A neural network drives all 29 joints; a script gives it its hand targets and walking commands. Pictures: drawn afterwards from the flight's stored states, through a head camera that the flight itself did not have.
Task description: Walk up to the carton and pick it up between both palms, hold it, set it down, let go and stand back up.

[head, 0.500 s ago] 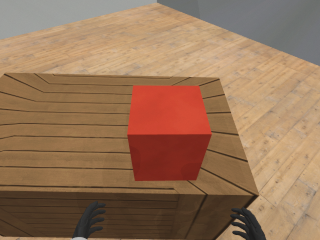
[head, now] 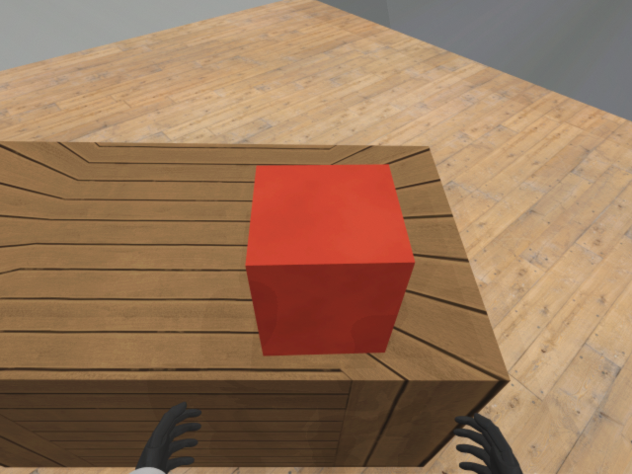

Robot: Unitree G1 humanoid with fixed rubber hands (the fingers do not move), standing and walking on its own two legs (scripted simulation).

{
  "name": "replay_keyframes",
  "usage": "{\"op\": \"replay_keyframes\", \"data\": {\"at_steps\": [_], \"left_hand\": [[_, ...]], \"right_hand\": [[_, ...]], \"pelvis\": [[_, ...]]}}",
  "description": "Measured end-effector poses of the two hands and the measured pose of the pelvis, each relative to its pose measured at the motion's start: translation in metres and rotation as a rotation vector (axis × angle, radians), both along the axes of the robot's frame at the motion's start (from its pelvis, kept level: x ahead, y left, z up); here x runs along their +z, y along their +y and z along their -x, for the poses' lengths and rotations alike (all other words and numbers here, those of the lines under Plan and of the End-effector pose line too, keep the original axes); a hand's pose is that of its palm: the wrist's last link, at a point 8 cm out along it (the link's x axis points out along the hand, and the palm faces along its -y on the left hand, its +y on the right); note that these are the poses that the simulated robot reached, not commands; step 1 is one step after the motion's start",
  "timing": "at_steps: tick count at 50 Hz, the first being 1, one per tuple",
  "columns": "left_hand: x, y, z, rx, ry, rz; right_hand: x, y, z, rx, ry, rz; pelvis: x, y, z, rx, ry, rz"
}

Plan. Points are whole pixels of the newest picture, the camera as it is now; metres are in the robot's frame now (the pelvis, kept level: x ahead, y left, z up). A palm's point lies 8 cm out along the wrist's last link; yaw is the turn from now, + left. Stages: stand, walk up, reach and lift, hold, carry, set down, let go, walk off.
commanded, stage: let go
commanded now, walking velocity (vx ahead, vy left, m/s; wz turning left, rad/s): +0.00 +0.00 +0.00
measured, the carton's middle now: (323, 263) +0.44 +0.02 -0.02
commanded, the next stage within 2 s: stand in 0.08 s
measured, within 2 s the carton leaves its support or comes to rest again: neither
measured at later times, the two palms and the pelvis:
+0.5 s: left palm out of the picture +0.08 +0.30 -0.11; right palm out of the picture +0.09 -0.29 -0.11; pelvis +0.00 +0.01 +0.00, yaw +1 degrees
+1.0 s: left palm out of the picture +0.04 +0.30 -0.12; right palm out of the picture +0.06 -0.28 -0.12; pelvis -0.02 +0.01 +0.00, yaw +1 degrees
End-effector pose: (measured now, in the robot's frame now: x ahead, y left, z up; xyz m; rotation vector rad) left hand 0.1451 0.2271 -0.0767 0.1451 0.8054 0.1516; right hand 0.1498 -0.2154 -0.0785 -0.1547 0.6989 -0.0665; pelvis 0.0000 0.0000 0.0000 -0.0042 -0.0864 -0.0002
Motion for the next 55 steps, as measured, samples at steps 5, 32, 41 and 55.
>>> {"op": "replay_keyframes", "data": {"at_steps": [5, 32, 41, 55], "left_hand": [[-0.001, 0.001, -0.001, -0.007, 0.014, -0.001], [-0.037, 0.07, 0.079, 0.005, 0.333, -0.141], [-0.039, 0.068, 0.092, 0.017, 0.371, -0.131], [-0.039, 0.072, 0.108, 0.035, 0.409, -0.14]], "right_hand": [[-0.002, 0.0, 0.002, -0.002, 0.012, 0.003], [-0.038, -0.066, 0.076, -0.045, 0.425, 0.191], [-0.042, -0.06, 0.086, -0.042, 0.454, 0.176], [-0.041, -0.07, 0.099, -0.07, 0.484, 0.184]], "pelvis": [[0.0, 0.001, 0.0, -0.003, -0.001, 0.0], [-0.002, 0.007, 0.003, 0.01, 0.016, 0.001], [0.0, 0.008, 0.011, 0.011, 0.008, -0.002], [0.001, 0.006, 0.019, 0.009, 0.008, -0.003]]}}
